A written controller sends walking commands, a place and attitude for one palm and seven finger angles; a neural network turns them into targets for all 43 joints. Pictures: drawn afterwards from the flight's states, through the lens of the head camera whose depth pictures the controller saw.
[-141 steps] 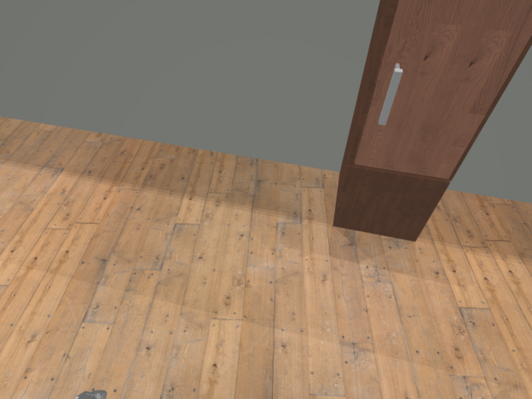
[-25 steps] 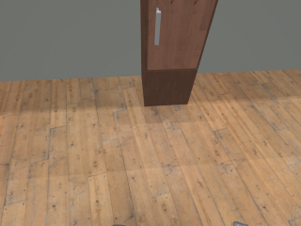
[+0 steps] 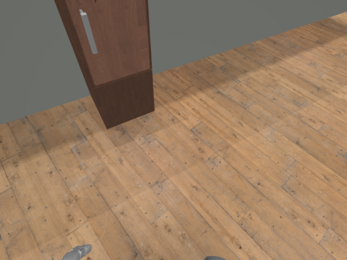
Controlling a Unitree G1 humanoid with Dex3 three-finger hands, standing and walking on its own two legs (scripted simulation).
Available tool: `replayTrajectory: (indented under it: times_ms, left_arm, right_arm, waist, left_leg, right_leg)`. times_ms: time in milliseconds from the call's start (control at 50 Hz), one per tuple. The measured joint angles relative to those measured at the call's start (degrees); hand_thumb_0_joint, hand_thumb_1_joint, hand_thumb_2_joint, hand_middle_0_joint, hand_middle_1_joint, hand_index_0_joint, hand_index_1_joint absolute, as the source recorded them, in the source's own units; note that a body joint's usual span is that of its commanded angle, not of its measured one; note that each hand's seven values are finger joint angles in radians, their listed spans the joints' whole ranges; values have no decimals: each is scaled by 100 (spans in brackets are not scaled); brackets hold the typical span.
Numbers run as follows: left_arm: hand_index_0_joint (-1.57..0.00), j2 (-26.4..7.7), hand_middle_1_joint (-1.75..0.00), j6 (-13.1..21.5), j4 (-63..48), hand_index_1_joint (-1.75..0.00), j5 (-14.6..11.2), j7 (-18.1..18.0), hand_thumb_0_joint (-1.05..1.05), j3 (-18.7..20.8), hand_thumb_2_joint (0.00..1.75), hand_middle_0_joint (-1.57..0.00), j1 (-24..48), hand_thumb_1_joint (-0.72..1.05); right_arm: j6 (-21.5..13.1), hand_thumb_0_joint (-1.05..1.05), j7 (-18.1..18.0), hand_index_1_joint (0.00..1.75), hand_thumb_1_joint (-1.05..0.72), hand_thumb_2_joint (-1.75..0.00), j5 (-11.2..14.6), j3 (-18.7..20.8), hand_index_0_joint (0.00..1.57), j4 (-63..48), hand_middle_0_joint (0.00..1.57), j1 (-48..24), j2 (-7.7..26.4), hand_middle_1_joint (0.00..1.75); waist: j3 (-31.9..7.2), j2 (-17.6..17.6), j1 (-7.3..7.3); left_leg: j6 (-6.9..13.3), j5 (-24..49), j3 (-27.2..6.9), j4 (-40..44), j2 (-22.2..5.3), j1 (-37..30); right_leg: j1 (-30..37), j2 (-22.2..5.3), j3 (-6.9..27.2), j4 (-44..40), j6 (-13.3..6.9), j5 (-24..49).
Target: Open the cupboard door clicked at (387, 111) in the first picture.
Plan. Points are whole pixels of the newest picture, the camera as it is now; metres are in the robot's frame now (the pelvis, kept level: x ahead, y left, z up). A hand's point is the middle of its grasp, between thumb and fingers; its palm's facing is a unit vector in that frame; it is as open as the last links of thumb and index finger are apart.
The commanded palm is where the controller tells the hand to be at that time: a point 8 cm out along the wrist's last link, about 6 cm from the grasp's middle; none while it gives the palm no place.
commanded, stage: walk to a spot facing it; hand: left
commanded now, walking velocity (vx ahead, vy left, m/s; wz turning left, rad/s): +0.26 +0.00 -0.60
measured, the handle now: (88, 32) +1.01 +0.41 -0.03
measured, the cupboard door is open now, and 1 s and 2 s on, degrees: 0 0 0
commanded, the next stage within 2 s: turn to face it in 1.12 s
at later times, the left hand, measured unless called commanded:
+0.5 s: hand out of the picture +0.14 +0.20 -0.19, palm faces -0.18 -0.97 -0.18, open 7.4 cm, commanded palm none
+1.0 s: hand (186, 144) +0.51 -0.04 -0.17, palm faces -0.63 -0.75 -0.18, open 7.4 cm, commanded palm none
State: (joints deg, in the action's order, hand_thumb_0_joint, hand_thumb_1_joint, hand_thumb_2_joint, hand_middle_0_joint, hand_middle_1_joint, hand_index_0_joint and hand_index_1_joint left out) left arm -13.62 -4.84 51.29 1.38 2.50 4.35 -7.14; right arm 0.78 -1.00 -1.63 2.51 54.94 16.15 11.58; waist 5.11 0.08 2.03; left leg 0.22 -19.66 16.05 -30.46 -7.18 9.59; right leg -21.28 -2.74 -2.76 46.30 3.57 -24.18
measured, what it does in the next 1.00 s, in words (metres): walks ahead, turning right: right foot, then left foot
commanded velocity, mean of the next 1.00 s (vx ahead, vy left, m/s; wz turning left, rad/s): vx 0.30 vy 0.00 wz -0.60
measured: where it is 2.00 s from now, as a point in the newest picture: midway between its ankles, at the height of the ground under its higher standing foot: (213, 211)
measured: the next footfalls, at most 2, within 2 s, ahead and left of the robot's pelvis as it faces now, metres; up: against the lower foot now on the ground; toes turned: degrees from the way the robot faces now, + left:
right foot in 0.06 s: +0.03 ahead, -0.14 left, +0.00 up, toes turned -7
left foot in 0.48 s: +0.22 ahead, +0.09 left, +0.00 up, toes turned -10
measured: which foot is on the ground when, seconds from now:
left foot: down 0.00-0.06, up 0.08-0.46, down 0.48-1.00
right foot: up 0.00-0.04, down 0.06-0.48, up 0.50-0.98, down 1.00-1.00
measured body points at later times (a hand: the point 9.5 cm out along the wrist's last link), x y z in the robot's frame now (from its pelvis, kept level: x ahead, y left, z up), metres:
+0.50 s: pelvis +0.10 +0.00 -0.01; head +0.12 +0.02 +0.44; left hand +0.15 +0.25 -0.17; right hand +0.16 -0.28 -0.12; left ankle +0.18 +0.10 -0.74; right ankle +0.00 -0.13 -0.73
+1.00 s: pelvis +0.27 -0.09 -0.02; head +0.31 -0.12 +0.43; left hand +0.54 +0.00 -0.15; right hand +0.04 -0.19 -0.16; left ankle +0.19 +0.10 -0.73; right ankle +0.32 -0.22 -0.74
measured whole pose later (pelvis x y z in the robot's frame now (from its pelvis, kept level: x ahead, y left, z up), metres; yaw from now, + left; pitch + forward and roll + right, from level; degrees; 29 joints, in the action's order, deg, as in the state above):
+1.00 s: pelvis +0.27 -0.09 -0.02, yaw -36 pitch +0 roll +0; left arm -12.2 0.2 52.1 2.1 3.5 4.2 -2.3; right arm -1.9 -0.6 -1.6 2.4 62.6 29.2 9.2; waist 6.3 0.5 4.0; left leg -4.9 -29.1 23.8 -33.6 -10.5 -3.6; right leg -27.0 -0.8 -9.5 35.9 -3.7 -11.7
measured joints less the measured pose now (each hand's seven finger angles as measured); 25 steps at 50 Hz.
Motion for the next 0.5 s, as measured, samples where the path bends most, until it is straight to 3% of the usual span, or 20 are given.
replayTrajectory:
  times_ms: [60,80,120,180,280,400,460,500]
  left_arm:
    - [-19,34,-29,163,-95,-30,6,-1,0,-72,90,-20,41,91]
    - [-20,68,-29,248,-89,-30,2,-33,0,-89,90,-20,69,91]
    - [-20,145,-29,328,-89,-30,-35,-101,0,-128,90,-20,38,91]
    - [-20,202,-29,389,-39,-30,-43,-156,0,-155,89,-20,-205,91]
    - [-20,205,-29,498,202,-30,-20,-127,0,-180,89,-20,-672,91]
    - [-20,166,-30,547,433,-30,19,-114,0,-155,89,-21,-1140,91]
    - [-20,105,-30,501,514,-30,17,-122,0,-88,89,-21,-1330,91]
    - [-20,45,-30,433,577,-30,-18,-114,0,-20,89,-20,-1409,91]
  right_arm:
    - [31,1,42,30,-90,-90,25,57,20,34,20,156,137,30]
    - [83,1,55,30,-90,-90,31,66,20,62,20,159,209,30]
    - [244,1,46,30,-91,-90,31,70,20,126,20,126,311,30]
    - [307,1,99,30,-91,-90,-9,91,20,157,20,33,360,30]
    - [157,1,184,30,-91,-90,-34,119,19,-40,20,-156,333,30]
    - [7,1,226,30,-91,-90,7,101,19,-285,20,-461,241,30]
    - [-133,1,204,30,-91,-90,41,48,19,-422,20,-562,172,30]
    - [-294,1,149,30,-91,-90,17,-14,20,-501,20,-621,110,30]
  waist:
    - [-48,-88,49]
    - [-34,-182,52]
    - [-25,-285,61]
    - [-141,-247,0]
    - [-357,-127,-78]
    - [-443,1,-319]
    - [-450,111,-436]
    - [-434,217,-443]
  left_leg:
    - [-169,-304,161,-669,-228,270]
    - [-257,-638,-43,-1246,-303,516]
    - [-347,-1054,-648,-2416,-198,1025]
    - [-429,-612,-1056,-3236,-60,1568]
    - [-540,139,-1221,-2867,-45,1969]
    - [-508,232,-1291,-1633,119,1810]
    - [-441,323,-1218,-606,284,1302]
    - [-205,464,-1078,-374,331,1104]
  right_leg:
    - [541,64,-135,-1218,-253,568]
    - [490,149,-136,-1159,-362,593]
    - [476,265,-101,-1012,-478,486]
    - [722,359,79,-1390,-516,603]
    - [1095,445,384,-2015,-527,831]
    - [1353,500,758,-2175,-434,699]
    - [1367,489,977,-1877,-312,389]
    - [1056,492,1066,-954,-353,-117]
